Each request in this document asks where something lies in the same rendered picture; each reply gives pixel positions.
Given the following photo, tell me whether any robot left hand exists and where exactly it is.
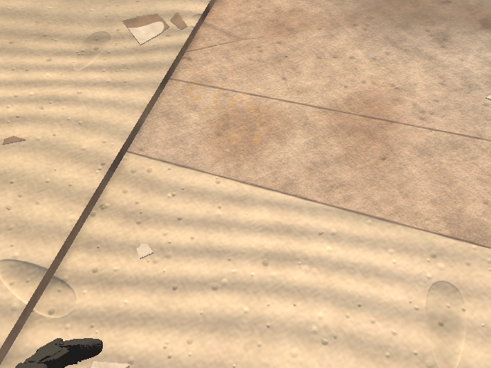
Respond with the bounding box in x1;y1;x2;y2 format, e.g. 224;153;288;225
15;338;103;368

